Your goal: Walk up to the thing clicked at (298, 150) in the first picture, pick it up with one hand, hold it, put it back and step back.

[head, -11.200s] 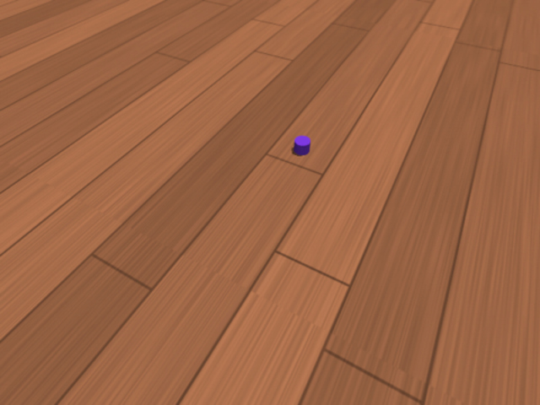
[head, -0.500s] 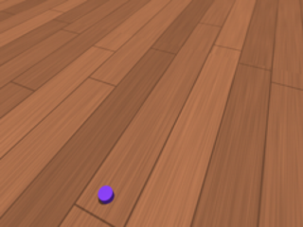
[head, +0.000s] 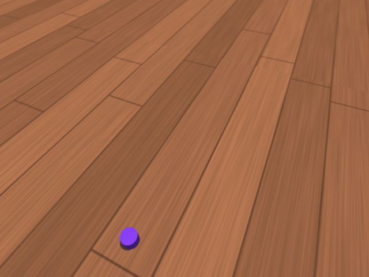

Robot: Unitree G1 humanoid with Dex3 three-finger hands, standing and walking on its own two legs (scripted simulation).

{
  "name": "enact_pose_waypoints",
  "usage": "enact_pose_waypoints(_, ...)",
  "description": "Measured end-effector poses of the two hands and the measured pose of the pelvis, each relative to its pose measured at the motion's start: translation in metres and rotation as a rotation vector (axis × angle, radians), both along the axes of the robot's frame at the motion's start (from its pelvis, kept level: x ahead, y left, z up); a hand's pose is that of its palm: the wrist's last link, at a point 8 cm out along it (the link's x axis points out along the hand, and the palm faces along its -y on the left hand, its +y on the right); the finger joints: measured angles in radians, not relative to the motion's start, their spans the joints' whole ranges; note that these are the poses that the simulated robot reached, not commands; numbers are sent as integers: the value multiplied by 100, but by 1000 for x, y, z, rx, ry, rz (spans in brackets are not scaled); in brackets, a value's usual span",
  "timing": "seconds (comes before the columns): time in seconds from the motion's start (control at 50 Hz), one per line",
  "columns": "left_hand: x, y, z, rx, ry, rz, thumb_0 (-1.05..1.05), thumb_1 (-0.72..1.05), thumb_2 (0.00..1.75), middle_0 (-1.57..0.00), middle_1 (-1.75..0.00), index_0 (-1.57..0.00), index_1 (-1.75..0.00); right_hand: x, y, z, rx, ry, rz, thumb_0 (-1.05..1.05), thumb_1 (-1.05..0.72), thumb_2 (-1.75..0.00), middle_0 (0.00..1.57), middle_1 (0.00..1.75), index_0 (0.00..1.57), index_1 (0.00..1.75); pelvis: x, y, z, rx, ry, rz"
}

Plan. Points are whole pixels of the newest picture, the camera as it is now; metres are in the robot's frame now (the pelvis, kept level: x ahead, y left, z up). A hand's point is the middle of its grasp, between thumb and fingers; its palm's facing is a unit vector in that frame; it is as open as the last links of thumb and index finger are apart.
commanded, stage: stand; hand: left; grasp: from above
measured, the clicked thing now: (129, 238) +0.44 +0.29 -0.75
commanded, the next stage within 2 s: rise first in 0.40 s
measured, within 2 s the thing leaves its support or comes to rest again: neither
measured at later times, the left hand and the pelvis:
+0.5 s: hand out of the picture +0.07 +0.25 -0.16, palm faces -0.04 -0.94 -0.35, open 7.4 cm; pelvis +0.00 +0.00 +0.00, yaw +0 degrees
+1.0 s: hand out of the picture +0.13 +0.27 -0.19, palm faces -0.09 -0.91 -0.40, open 13.2 cm; pelvis +0.00 +0.01 -0.05, yaw +2 degrees
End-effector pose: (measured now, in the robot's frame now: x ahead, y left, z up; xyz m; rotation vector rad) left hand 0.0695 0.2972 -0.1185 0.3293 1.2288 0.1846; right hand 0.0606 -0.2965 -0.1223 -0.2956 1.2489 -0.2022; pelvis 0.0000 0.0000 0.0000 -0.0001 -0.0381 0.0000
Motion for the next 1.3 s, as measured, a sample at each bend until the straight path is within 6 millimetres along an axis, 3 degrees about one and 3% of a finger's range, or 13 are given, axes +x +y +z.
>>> enact_pose_waypoints(0.52, -4, 1, 1, 4, 8, 4, 1, 91, 90, -20, -30, -20, -30, -2, 1, -2, 4, 10, 6, 0, -90, -90, 21, 29, 21, 30, 0, 0, 0, 1, 5, 3)
enact_pose_waypoints(0.58, 12, -3, 1, -3, -74, 39, 1, 86, 91, -21, -34, -20, -34, 6, 7, -1, 3, -63, 10, 0, -92, -91, 21, 29, 21, 30, -4, 0, -3, 0, 32, 22)
enact_pose_waypoints(0.7, 56, 0, -10, -12, -119, 4, 1, 61, 91, -19, -59, -19, -58, 18, 27, -7, 31, -147, 24, 0, -92, -91, 20, 29, 20, 30, -13, -1, -15, -3, 120, 31)
enact_pose_waypoints(0.78, 69, 4, -12, 13, -129, -40, 1, 35, 92, -15, -78, -16, -76, 24, 40, -10, 56, -184, 11, 0, -92, -91, 21, 29, 21, 30, -11, 2, -21, -4, 150, 29)
enact_pose_waypoints(0.92, 64, 11, -23, 48, -71, -67, 1, -13, 96, -9, -98, -10, -97, 45, 54, -16, 74, -257, 30, 1, -90, -90, 21, 29, 21, 30, -5, 9, -33, -11, 201, 32)
enact_pose_waypoints(1.02, 61, 14, -39, 63, -84, -92, 0, -37, 99, -7, -104, -8, -103, 65, 58, -26, 61, -308, 67, 1, -88, -90, 21, 30, 21, 30, -4, 14, -51, -19, 248, 37)
enact_pose_waypoints(1.14, 58, 15, -53, 96, -92, -139, 0, -50, 101, -6, -106, -5, -107, 86, 64, -39, 59, -358, 98, 1, -87, -90, 21, 30, 21, 30, -3, 17, -71, -29, 295, 40)
enact_pose_waypoints(1.3, 53, 15, -65, 132, -84, -172, 0, -54, 100, -6, -108, -6, -108, 106, 74, -55, 79, -415, 137, 1, -89, -90, 21, 30, 21, 30, -4, 16, -92, -41, 350, 45)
